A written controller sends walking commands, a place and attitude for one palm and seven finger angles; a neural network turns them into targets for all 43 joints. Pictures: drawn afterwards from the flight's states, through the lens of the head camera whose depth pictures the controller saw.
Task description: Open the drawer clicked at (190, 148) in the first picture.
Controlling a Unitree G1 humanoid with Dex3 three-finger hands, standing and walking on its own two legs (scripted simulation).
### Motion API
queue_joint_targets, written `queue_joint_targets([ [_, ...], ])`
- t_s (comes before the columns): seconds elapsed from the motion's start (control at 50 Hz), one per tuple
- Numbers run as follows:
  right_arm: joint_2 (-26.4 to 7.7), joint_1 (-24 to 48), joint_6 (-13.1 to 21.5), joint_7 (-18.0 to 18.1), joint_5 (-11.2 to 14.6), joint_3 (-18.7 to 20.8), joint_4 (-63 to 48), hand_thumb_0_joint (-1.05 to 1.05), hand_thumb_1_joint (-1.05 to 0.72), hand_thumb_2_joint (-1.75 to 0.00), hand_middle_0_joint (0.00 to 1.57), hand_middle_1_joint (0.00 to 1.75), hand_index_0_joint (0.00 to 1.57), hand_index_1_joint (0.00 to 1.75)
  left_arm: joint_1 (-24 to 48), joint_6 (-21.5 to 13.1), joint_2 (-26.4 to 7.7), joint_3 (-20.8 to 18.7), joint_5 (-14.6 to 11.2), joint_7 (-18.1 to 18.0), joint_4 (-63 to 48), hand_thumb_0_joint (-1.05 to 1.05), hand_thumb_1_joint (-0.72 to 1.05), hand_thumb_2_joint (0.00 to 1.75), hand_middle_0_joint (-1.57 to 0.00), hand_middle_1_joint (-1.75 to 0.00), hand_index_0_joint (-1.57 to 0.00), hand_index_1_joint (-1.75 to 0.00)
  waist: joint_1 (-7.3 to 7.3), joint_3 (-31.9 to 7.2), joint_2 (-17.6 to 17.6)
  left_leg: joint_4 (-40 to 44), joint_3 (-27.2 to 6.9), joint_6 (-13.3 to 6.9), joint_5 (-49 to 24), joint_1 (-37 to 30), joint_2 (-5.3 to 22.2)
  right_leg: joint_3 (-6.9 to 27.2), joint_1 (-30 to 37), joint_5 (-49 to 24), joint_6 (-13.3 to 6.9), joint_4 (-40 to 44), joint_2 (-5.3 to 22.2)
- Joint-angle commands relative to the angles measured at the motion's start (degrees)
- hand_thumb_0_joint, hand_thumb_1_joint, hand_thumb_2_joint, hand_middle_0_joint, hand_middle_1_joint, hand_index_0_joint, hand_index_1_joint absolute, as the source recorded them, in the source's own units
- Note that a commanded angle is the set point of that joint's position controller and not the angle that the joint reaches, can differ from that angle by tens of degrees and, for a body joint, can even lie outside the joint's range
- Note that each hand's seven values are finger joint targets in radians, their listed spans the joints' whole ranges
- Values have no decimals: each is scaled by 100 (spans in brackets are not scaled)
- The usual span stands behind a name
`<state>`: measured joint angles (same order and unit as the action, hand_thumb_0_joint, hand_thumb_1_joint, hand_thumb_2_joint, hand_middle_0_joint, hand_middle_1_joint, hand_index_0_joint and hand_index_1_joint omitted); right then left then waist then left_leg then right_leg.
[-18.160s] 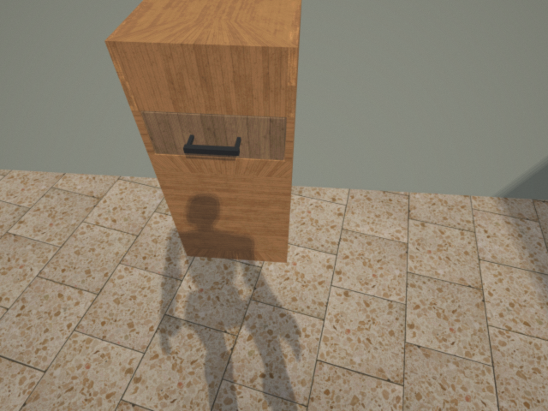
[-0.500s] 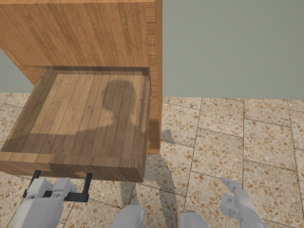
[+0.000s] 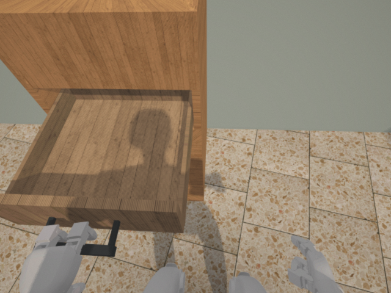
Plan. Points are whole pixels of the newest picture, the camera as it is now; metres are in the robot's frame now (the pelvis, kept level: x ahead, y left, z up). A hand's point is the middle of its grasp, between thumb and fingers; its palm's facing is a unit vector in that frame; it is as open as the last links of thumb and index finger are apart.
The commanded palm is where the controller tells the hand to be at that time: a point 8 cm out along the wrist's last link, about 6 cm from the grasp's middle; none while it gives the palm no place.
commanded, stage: open the thumb to release the handle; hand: left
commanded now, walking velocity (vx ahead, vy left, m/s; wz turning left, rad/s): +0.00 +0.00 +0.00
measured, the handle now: (79, 237) +0.22 +0.25 -0.01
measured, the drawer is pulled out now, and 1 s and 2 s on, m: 0.29 0.29 0.29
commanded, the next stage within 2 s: lift the hand off the handle in 0.08 s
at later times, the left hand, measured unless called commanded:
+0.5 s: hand (71, 268) +0.17 +0.26 -0.03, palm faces -0.05 -0.09 -0.99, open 13.8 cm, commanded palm +0.15 +0.25 +0.02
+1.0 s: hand (59, 265) +0.17 +0.27 +0.00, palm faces -0.06 -0.11 -0.99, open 13.8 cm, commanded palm +0.15 +0.25 +0.06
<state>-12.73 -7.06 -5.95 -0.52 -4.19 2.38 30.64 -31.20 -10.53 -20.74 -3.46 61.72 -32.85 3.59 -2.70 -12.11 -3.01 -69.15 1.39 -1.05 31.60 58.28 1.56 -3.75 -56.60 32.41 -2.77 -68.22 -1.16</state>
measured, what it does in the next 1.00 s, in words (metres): stands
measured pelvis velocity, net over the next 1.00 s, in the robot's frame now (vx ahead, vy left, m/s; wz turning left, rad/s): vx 0.00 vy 0.02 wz -0.01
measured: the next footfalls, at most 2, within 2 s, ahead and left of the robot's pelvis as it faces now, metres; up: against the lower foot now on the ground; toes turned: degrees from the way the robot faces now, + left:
none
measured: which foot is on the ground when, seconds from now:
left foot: down 0.00-1.00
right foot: down 0.00-1.00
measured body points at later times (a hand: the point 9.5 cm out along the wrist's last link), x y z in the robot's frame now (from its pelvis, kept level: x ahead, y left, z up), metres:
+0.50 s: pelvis -0.01 +0.01 +0.00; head +0.08 +0.00 +0.44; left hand +0.16 +0.26 +0.02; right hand +0.20 -0.21 -0.11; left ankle +0.01 +0.11 -0.64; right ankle +0.00 -0.09 -0.64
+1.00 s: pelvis +0.00 +0.02 +0.02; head +0.07 +0.01 +0.46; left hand +0.16 +0.27 +0.06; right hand +0.21 -0.21 -0.08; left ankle +0.01 +0.11 -0.64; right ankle +0.00 -0.09 -0.64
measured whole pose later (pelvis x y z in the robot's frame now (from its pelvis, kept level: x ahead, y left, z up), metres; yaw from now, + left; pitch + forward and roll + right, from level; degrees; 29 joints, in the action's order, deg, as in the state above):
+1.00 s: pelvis +0.00 +0.02 +0.02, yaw +0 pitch +18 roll -2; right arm -13.4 -8.5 -6.0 -1.5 -3.6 1.7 28.3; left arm -33.5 -6.6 -20.8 -0.1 60.1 -31.2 -2.7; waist -2.8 -11.3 -3.7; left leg -65.1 2.0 -2.8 30.6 52.5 0.9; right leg -3.0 -50.1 30.4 -0.9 -62.6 -0.8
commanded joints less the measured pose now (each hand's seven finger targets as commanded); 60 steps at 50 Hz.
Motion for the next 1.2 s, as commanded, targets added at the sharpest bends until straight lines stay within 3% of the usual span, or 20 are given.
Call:
queue_joint_targets([
  [0.0, -596, 403, 285, -11, -30, 192, -896, 0, -90, -90, 20, 30, 20, 30, -716, -1, -705, -450, -85, -191, -716, 0, -50, 30, -30, -120, -30, -120, -36, -1084, 169, 725, -66, -162, -1410, -1227, -255, 214, 631, -1673, -71, 1126, -69],
  [0.08, -623, 403, 300, -43, -50, 187, -940, 0, -90, -90, 20, 30, 20, 30, -631, -2, -751, -446, -39, -215, -887, 0, -50, 30, -30, -120, -30, -120, -61, -1196, 130, 734, -91, -140, -1460, -1322, -242, 224, 478, -1574, -88, 1070, -77],
  [0.12, -608, 425, 280, -25, -39, 186, -953, 0, -90, -90, 20, 30, 20, 30, -634, 44, -780, -504, -46, -213, -845, 0, -50, 30, -30, -120, -30, -120, -45, -1169, 212, 748, -117, -150, -1509, -1283, -231, 169, 530, -1647, -91, 1050, -84],
  [0.16, -620, 407, 290, -30, -35, 175, -964, 0, -90, -90, 20, 30, 20, 30, -562, 72, -613, -280, -34, -192, -804, 0, -50, 30, -30, -120, -30, -120, 1, -1075, 215, 732, -120, -153, -1396, -1237, -233, 139, 449, -1527, -72, 1061, -75],
  [0.32, -659, 326, 309, 28, -16, 163, -922, 0, -90, -90, 20, 30, 20, 30, 1, 173, -767, -346, 7, -239, -786, 0, -50, 30, -30, -120, -30, -120, 80, -1126, 298, 727, -161, -152, -1291, -1238, -198, 135, 350, -1361, -53, 1074, -67],
  [0.46, -669, 296, 310, 55, 26, 152, -932, 0, -90, -90, 20, 30, 20, 30, -20, 284, -688, -203, -24, -212, -768, 0, -50, 30, -30, -120, -30, -120, 55, -1194, 224, 782, -160, -150, -1394, -1356, -200, 115, 493, -1473, -53, 1114, -86],
  [0.54, -643, 292, 288, 43, 25, 124, -964, 0, -90, -90, 20, 30, 20, 30, -205, 319, -891, -372, -60, -221, -1082, 0, -50, 30, -30, -120, -30, -120, -12, -1470, 211, 852, -121, -138, -1630, -1581, -213, 174, 704, -1677, -50, 1150, -89],
  [0.56, -645, 319, 277, 55, 46, 141, -997, 0, -90, -90, 20, 30, 20, 30, -295, 333, -828, -304, -68, -213, -1134, 0, -50, 30, -30, -120, -30, -120, -19, -1284, 34, 923, -139, -136, -1635, -1603, -211, 128, 767, -1680, -73, 1190, -104],
  [0.62, -637, 342, 256, 48, 40, 124, -996, 0, -90, -90, 20, 30, 20, 30, -317, 354, -929, -422, -116, -206, -1206, 0, -50, 30, -30, -120, -30, -120, 4, -1164, 97, 1005, -159, -138, -1656, -1659, -191, 107, 768, -1629, -78, 1261, -112],
  [0.66, -655, 332, 265, 35, 36, 130, -1014, 0, -90, -90, 20, 30, 20, 30, -240, 340, -764, -226, -125, -181, -1269, 0, -50, 30, -30, -120, -30, -120, 70, -983, -3, 1042, -160, -149, -1536, -1671, -181, 77, 722, -1528, -68, 1336, -100],
  [0.74, -667, 268, 286, -5, 16, 121, -1031, 0, -90, -90, 20, 30, 20, 30, -436, 301, -895, -377, -137, -175, -1351, 0, -50, 30, -30, -120, -30, -120, -4, -1178, -39, 1115, -141, -130, -1751, -1897, -184, 94, 773, -1609, -79, 1341, -105],
  [0.8, -688, 282, 262, -18, 35, 148, -1076, 0, -90, -90, 20, 30, 20, 30, -406, 330, -805, -252, -178, -128, -1447, 0, -50, 30, -30, -120, -30, -120, 54, -966, 55, 1186, -163, -142, -1679, -1889, -164, 59, 835, -1594, -71, 1438, -104],
  [0.84, -691, 242, 272, -39, 18, 128, -1085, 0, -90, -90, 20, 30, 20, 30, -396, 315, -906, -353, -164, -135, -1512, 0, -50, 30, -30, -120, -30, -120, 24, -1138, 77, 1199, -173, -126, -1821, -2030, -160, 83, 762, -1586, -71, 1409, -105],
  [0.9, -696, 250, 264, -63, 46, 140, -1147, 0, -90, -90, 20, 30, 20, 30, -569, 346, -779, -196, -180, -91, -1630, 0, -50, 30, -30, -120, -30, -120, 3, -996, -75, 1311, -188, -117, -1908, -2131, -147, 18, 881, -1604, -88, 1457, -114],
  [0.96, -694, 230, 263, -77, 70, 140, -1193, 0, -90, -90, 20, 30, 20, 30, -672, 416, -665, -62, -226, -29, -1694, 0, -50, 30, -30, -120, -30, -120, 19, -964, 14, 1388, -198, -130, -2005, -2235, -125, 2, 1010, -1693, -78, 1542, -117],
  [1.04, -690, 212, 239, -116, 72, 94, -1212, 0, -90, -90, 20, 30, 20, 30, -619, 433, -883, -255, -185, -11, -1729, 0, -50, 30, -30, -120, -30, -120, -8, -916, 109, 1465, -211, -88, -2015, -2304, -121, 73, 960, -1626, -71, 1578, -125],
  [1.06, -699, 237, 245, -116, 80, 103, -1241, 0, -90, -90, 20, 30, 20, 30, -576, 430, -728, -59, -182, 4, -1883, 0, -50, 30, -30, -120, -30, -120, 4, -833, -86, 1516, -222, -90, -2023, -2355, -107, 29, 1000, -1592, -85, 1601, -118],
  [1.14, -695, 175, 276, -162, 86, 84, -1292, 0, -90, -90, 20, 30, 20, 30, -604, 477, -841, -116, -205, 45, -2033, 0, -50, 30, -30, -120, -30, -120, -10, -892, 16, 1575, -256, -72, -2076, -2557, -83, 73, 913, -1449, -81, 1669, -128],
  [1.16, -684, 189, 280, -146, 110, 91, -1301, 0, -90, -90, 20, 30, 20, 30, -717, 499, -655, 57, -230, 68, -2025, 0, -50, 30, -30, -120, -30, -120, 17, -811, -14, 1601, -236, -101, -2076, -2539, -90, 23, 1072, -1562, -80, 1708, -122],
  [1.18, -686, 157, 289, -182, 98, 76, -1323, 0, -90, -90, 20, 30, 20, 30, -651, 495, -788, -33, -221, 78, -2113, 0, -50, 30, -30, -120, -30, -120, -4, -881, 47, 1590, -243, -68, -2159, -2603, -89, 108, 968, -1541, -82, 1711, -117],
])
